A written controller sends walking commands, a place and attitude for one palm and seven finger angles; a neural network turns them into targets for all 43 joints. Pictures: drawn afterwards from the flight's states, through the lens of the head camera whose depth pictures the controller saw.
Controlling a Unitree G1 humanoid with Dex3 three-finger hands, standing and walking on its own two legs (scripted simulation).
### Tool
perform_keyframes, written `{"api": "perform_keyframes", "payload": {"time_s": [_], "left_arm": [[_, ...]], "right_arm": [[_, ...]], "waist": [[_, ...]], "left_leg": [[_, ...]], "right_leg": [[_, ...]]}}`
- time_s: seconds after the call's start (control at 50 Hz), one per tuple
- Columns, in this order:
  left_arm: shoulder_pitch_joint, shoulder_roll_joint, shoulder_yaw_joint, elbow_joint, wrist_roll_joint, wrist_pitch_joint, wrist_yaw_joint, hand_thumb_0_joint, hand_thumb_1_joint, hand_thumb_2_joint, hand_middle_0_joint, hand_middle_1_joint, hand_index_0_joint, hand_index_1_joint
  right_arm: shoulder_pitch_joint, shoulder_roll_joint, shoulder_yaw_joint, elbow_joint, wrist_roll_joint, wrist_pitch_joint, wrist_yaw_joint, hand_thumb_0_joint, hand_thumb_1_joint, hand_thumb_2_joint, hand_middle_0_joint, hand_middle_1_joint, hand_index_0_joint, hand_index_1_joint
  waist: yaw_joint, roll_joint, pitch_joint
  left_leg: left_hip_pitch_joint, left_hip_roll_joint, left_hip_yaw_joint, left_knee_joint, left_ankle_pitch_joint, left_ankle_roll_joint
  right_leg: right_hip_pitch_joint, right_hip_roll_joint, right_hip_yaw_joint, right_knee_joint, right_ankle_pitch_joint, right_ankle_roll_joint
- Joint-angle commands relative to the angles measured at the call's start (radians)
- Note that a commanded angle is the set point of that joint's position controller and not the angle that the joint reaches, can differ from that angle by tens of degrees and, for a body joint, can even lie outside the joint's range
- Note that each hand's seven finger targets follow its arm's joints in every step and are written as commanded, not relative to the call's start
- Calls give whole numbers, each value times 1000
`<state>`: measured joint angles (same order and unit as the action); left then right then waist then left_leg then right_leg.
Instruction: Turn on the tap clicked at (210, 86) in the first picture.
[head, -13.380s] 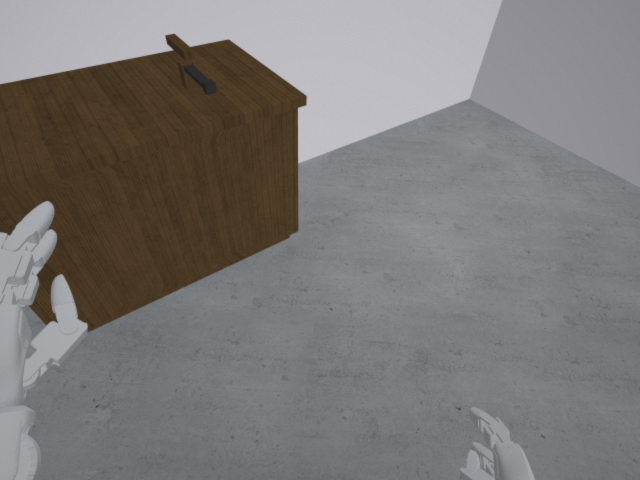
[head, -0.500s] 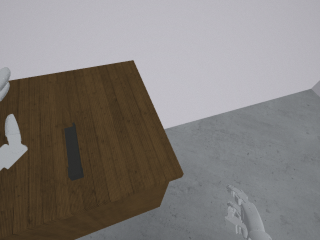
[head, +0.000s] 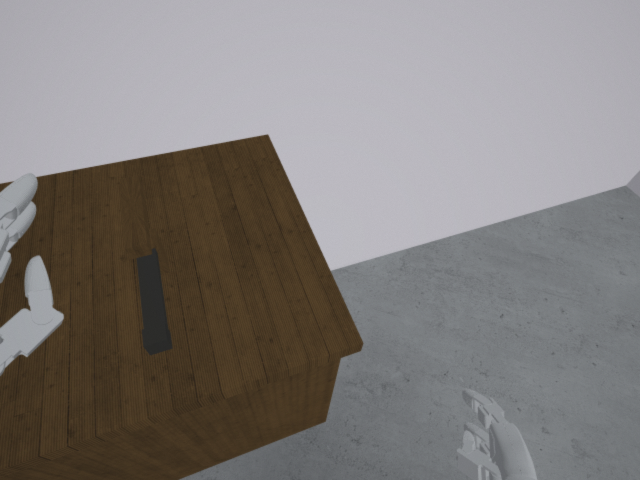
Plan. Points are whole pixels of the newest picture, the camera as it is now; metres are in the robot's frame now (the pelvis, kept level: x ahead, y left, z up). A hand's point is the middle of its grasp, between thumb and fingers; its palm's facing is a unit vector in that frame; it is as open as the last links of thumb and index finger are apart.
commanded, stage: look again from close up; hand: left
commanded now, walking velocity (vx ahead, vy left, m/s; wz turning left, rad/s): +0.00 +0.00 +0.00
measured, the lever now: (157, 339) +0.28 +0.23 -0.01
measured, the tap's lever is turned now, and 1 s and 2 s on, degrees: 0 0 0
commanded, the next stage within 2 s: shuffle to correct the standing spot in 0.12 s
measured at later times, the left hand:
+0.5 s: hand (103, 360) +0.18 +0.19 +0.17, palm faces +0.36 -0.85 -0.37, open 7.4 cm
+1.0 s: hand (187, 365) +0.19 +0.13 +0.17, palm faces +0.28 -0.87 -0.41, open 7.4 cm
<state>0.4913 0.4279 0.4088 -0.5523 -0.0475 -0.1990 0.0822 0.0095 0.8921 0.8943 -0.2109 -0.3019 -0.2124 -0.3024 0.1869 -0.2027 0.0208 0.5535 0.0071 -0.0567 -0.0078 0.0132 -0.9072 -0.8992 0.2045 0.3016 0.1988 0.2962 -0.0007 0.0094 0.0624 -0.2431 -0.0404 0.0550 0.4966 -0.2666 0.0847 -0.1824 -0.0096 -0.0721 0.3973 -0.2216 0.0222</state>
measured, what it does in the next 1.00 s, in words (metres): shifts its weight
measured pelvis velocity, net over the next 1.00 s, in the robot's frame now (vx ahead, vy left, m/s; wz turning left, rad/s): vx -0.03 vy -0.10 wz -0.02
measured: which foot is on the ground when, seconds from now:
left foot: down 0.00-1.00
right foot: down 0.00-1.00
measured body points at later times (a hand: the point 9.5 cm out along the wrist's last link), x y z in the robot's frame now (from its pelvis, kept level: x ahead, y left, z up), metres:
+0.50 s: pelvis -0.04 -0.05 +0.00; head -0.03 -0.04 +0.45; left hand +0.16 +0.24 +0.19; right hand +0.13 -0.27 -0.07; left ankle +0.00 +0.05 -0.74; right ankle -0.01 -0.14 -0.74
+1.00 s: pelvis -0.03 -0.10 -0.01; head +0.00 -0.09 +0.44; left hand +0.16 +0.17 +0.19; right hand +0.15 -0.34 -0.08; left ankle +0.00 +0.05 -0.74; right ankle -0.01 -0.14 -0.74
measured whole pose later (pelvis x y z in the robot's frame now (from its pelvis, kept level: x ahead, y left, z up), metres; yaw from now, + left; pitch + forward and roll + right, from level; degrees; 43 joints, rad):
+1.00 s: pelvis -0.03 -0.10 -0.01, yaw -1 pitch +1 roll -1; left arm 0.51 0.39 0.36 -0.59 -0.09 -0.19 0.07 0.01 0.89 0.89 -0.21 -0.30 -0.21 -0.30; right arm 0.18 -0.22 -0.01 0.53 0.02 -0.08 -0.04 0.01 -0.91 -0.90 0.20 0.30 0.20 0.30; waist 0.00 0.00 0.05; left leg -0.32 0.08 0.02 0.55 -0.24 -0.03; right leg -0.27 0.11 -0.11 0.44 -0.20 -0.11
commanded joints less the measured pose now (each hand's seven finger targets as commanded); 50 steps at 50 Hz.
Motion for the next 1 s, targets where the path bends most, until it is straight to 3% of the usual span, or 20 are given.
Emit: {"api": "perform_keyframes", "payload": {"time_s": [0.0, 0.08, 0.1, 0.14, 0.18, 0.2, 0.22, 0.26, 0.3, 0.32, 0.4, 0.42, 0.5, 0.52, 0.6, 0.74, 0.84, 0.88, 0.9, 0.98], "left_arm": [[-31, 107, 75, -139, 0, -44, 27, 0, 900, 900, -200, -300, -200, -300], [-89, 91, 38, -141, 2, -48, 33, 0, 900, 900, -200, -300, -200, -300], [-112, 109, 48, -157, 7, -46, 39, 0, 900, 900, -200, -300, -200, -300], [-150, 87, 20, -156, 11, -52, 39, 0, 900, 900, -200, -300, -200, -300], [-163, 89, 24, -146, 17, -54, 44, 0, 900, 900, -200, -300, -200, -300], [-166, 120, 52, -130, 21, -52, 50, 0, 900, 900, -200, -300, -200, -300], [-176, 79, 20, -126, 19, -56, 45, 0, 900, 900, -200, -300, -200, -300], [-177, 79, 26, -105, 20, -58, 45, 0, 900, 900, -200, -300, -200, -300], [-170, 99, 45, -91, 19, -58, 44, 0, 900, 900, -200, -300, -200, -300], [-172, 69, 22, -87, 18, -60, 40, 0, 900, 900, -200, -300, -200, -300], [-149, 87, 34, -103, 13, -64, 32, 0, 900, 900, -200, -300, -200, -300], [-146, 64, 16, -105, 10, -65, 28, 0, 900, 900, -200, -300, -200, -300], [-120, 103, 46, -126, 3, -59, 27, 0, 900, 900, -200, -300, -200, -300], [-116, 83, 33, -129, -3, -58, 25, 0, 900, 900, -200, -300, -200, -300], [-102, 121, 66, -172, -16, -51, 27, 0, 900, 900, -200, -300, -200, -300], [-59, 107, 58, -167, -36, -32, 22, 0, 900, 900, -200, -300, -200, -300], [-23, 111, 62, -221, -41, -37, 17, 0, 900, 900, -200, -300, -200, -300], [-5, 121, 79, -232, -43, -45, 16, 0, 900, 900, -200, -300, -200, -300], [-9, 127, 86, -240, -43, -47, 18, 0, 900, 900, -200, -300, -200, -300], [24, 129, 104, -251, -50, -74, 16, 0, 900, 900, -200, -300, -200, -300]], "right_arm": [[-64, -134, -60, -142, 15, -45, -25, 0, -900, -900, 200, 300, 200, 300], [-68, -123, -53, -145, 14, -59, -34, 0, -900, -900, 200, 300, 200, 300], [-77, -128, -53, -141, 16, -61, -39, 0, -900, -900, 200, 300, 200, 300], [-77, -122, -49, -147, 14, -72, -41, 0, -900, -900, 200, 300, 200, 300], [-69, -121, -49, -144, 13, -81, -42, 0, -900, -900, 200, 300, 200, 300], [-73, -123, -49, -138, 12, -81, -46, 0, -900, -900, 200, 300, 200, 300], [-69, -114, -46, -139, 11, -85, -47, 0, -900, -900, 200, 300, 200, 300], [-59, -115, -45, -137, 10, -94, -48, 0, -900, -900, 200, 300, 200, 300], [-66, -117, -46, -135, 9, -98, -47, 0, -900, -900, 200, 300, 200, 300], [-62, -114, -45, -136, 8, -100, -46, 0, -900, -900, 200, 300, 200, 300], [-66, -116, -48, -145, 6, -108, -36, 0, -900, -900, 200, 300, 200, 300], [-63, -116, -48, -144, 5, -108, -33, 0, -900, -900, 200, 300, 200, 300], [-65, -117, -53, -144, 4, -105, -28, 0, -900, -900, 200, 300, 200, 300], [-61, -114, -54, -143, 5, -103, -28, 0, -900, -900, 200, 300, 200, 300], [-66, -111, -57, -143, 6, -100, -31, 0, -900, -900, 200, 300, 200, 300], [-65, -114, -66, -142, 9, -87, -38, 0, -900, -900, 200, 300, 200, 300], [-58, -115, -70, -160, 11, -82, -42, 0, -900, -900, 200, 300, 200, 300], [-50, -112, -73, -162, 10, -78, -41, 0, -900, -900, 200, 300, 200, 300], [-54, -105, -70, -163, 11, -75, -41, 0, -900, -900, 200, 300, 200, 300], [-40, -100, -75, -163, 7, -72, -43, 0, -900, -900, 200, 300, 200, 300]], "waist": [[4, 53, -194], [6, 26, -148], [6, 50, -134], [5, 64, -100], [6, 72, -81], [9, 73, -62], [4, 70, -59], [7, 62, -58], [11, 66, -66], [8, 61, -72], [11, 58, -100], [9, 55, -108], [12, 48, -127], [11, 32, -140], [12, 50, -164], [11, 25, -173], [16, 22, -176], [19, -6, -183], [14, 5, -183], [14, -19, -209]], "left_leg": [[55, 160, -149, -96, 345, -108], [-10, 155, -160, -144, 63, -61], [-20, 152, -163, -155, 14, -59], [-40, 153, -177, -181, -94, -48], [-68, 156, -191, -203, -179, -39], [-85, 156, -195, -213, -216, -38], [-81, 159, -197, -224, -234, -38], [-89, 168, -210, -249, -255, -39], [-90, 176, -213, -267, -261, -41], [-87, 181, -217, -274, -259, -41], [-61, 188, -200, -253, -168, -43], [-53, 187, -193, -243, -143, -44], [-25, 180, -163, -186, -52, -49], [-13, 180, -155, -171, -28, -50], [9, 179, -138, -122, 51, -53], [22, 182, -106, -50, 104, -52], [13, 182, -98, 10, 212, -55], [6, 178, -84, 50, 226, -55], [3, 170, -88, 63, 226, -60], [-13, 153, -76, 83, 151, -62]], "right_leg": [[72, -68, 67, -2, 231, -54], [62, -81, 97, -40, 127, -48], [50, -81, 106, -44, 95, -50], [16, -76, 114, -64, 10, -49], [13, -69, 120, -77, -46, -48], [2, -68, 121, -88, -76, -45], [-4, -57, 118, -91, -86, -44], [6, -40, 114, -90, -84, -40], [21, -32, 108, -89, -74, -34], [25, -26, 105, -82, -64, -33], [44, -24, 98, -87, -6, -30], [45, -25, 100, -88, 3, -31], [30, -41, 116, -102, 30, -37], [28, -41, 122, -99, 43, -39], [22, -56, 139, -89, 105, -42], [-5, -77, 164, -82, 176, -24], [-8, -101, 152, -50, 352, -5], [-2, -117, 155, -43, 436, 11], [-12, -130, 160, -34, 454, 2], [-19, -147, 168, -35, 454, 9]]}}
